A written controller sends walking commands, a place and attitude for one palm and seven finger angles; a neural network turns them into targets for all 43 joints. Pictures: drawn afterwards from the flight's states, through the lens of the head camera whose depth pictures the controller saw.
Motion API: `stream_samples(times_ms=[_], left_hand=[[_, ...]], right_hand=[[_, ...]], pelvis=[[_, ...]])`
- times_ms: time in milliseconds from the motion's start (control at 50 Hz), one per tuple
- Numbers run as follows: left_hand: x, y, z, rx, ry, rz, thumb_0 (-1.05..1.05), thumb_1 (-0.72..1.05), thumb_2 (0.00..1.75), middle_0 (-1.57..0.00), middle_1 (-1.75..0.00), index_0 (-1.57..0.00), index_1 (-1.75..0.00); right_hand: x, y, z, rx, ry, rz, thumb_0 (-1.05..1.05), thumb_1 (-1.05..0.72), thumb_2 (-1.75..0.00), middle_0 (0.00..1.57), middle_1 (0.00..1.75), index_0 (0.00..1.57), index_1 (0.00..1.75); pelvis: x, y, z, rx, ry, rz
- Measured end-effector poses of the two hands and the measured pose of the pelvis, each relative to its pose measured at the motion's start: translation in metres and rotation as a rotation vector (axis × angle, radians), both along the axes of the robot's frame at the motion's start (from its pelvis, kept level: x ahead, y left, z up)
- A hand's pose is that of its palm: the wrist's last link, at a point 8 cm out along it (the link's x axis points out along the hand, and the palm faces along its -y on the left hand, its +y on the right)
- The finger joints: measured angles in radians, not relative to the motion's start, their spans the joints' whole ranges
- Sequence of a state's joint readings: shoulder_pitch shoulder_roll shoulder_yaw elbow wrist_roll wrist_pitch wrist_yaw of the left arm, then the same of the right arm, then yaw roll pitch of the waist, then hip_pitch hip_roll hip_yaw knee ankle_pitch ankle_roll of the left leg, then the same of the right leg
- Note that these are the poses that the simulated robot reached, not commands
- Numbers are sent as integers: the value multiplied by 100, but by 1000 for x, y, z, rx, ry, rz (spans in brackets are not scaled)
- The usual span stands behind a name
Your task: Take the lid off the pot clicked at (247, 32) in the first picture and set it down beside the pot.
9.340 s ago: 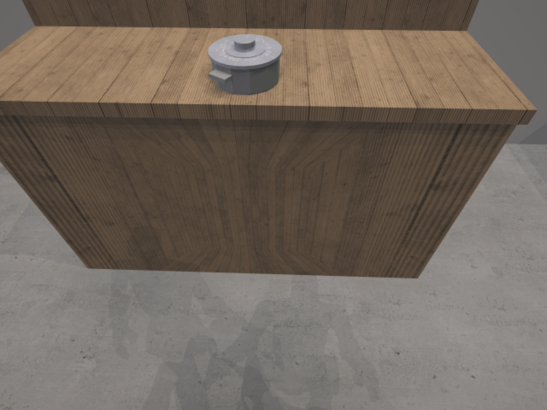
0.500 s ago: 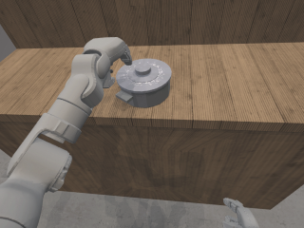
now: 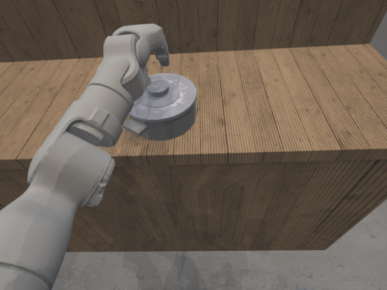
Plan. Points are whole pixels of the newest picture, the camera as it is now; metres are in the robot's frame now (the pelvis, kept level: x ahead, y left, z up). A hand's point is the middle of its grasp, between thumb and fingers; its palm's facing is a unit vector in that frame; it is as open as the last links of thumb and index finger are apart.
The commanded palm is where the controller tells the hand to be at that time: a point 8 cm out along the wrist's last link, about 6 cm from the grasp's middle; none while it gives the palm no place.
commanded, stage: move the open hand above the knob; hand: left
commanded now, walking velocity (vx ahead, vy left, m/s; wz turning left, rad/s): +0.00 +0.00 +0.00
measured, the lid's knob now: (158, 88) +0.53 +0.07 +0.15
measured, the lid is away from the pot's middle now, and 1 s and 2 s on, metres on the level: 0.00 0.00 0.00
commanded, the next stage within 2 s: lower the open fingers around the knob in 0.74 s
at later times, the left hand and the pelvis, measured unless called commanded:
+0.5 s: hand (144, 68) +0.48 +0.08 +0.23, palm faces -0.23 -0.03 -0.97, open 10.0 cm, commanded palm +0.48 +0.08 +0.28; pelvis +0.00 +0.00 +0.00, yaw -1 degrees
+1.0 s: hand (147, 70) +0.49 +0.08 +0.22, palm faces -0.30 -0.07 -0.95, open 10.0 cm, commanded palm +0.48 +0.08 +0.27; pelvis +0.00 +0.01 +0.00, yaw -1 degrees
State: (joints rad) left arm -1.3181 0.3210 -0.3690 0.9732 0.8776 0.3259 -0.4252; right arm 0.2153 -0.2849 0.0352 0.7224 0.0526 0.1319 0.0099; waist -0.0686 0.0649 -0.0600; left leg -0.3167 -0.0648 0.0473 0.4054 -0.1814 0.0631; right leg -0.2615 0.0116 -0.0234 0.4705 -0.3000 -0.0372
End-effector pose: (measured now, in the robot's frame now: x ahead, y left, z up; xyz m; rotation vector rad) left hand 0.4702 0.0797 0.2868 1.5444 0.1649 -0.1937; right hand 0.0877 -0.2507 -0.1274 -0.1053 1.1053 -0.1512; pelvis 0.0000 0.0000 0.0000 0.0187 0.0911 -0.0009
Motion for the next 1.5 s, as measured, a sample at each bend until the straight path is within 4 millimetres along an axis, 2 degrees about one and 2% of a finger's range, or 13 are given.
stream_samples(times_ms=[120, 240, 340, 460, 640, 840, 1040, 1300, 1500], left_hand=[[10, -15, 6, -20, -16, -22, 0, -41, 174, -89, -8, -89, -8], [13, -13, 4, -18, -6, 18, 0, -41, 174, -88, -8, -89, -8], [11, -5, 2, -26, 6, 25, 0, -41, 174, -88, -8, -89, -8], [5, 1, 1, -8, 7, 23, 0, -41, 174, -89, -8, -89, -8], [2, -2, 3, 10, -2, 10, 0, -41, 174, -89, -8, -89, -8], [8, -10, 5, -15, 1, 19, 0, -41, 174, -89, -8, -89, -8], [13, 1, -10, -35, 102, 95, 0, -41, 174, -88, -8, -89, -8], [15, -2, -32, -31, 155, 55, 0, -41, 174, -88, -8, -89, -8], [17, -2, -37, -42, 147, 60, 0, -41, 174, -88, -8, -87, -8]], right_hand=[[-22, -1, -4, -4, 39, -39, 1, -91, -90, 20, 30, 20, 30], [-35, 0, -6, 3, 59, -67, 1, -91, -90, 20, 30, 20, 30], [-33, 1, -4, -3, 44, -65, 1, -91, -90, 20, 30, 20, 30], [-22, 2, 0, -13, 10, -44, 1, -91, -90, 20, 30, 20, 30], [-10, 3, 5, -25, -25, -30, 1, -91, -90, 20, 30, 20, 30], [-26, 7, 0, -20, 13, -53, 1, -91, -90, 20, 30, 20, 30], [-45, 2, -3, -33, 67, -72, 1, -91, -90, 20, 30, 20, 30], [-40, -6, 1, -64, 58, -76, 1, -91, -90, 20, 30, 20, 30], [-38, -2, 0, -53, 55, -84, 1, -91, -90, 20, 30, 20, 30]], pelvis=[[3, 2, 0, 1, 20, -15], [5, 4, 1, 1, 23, -30], [4, 4, 1, 0, 17, -30], [1, 4, 1, -1, 13, -17], [-2, 7, 0, -3, 18, -6], [-1, 8, 0, -2, 25, -19], [4, 8, 0, -4, 29, -15], [5, 9, -1, -6, 40, -7], [5, 8, -1, -6, 46, -12]])
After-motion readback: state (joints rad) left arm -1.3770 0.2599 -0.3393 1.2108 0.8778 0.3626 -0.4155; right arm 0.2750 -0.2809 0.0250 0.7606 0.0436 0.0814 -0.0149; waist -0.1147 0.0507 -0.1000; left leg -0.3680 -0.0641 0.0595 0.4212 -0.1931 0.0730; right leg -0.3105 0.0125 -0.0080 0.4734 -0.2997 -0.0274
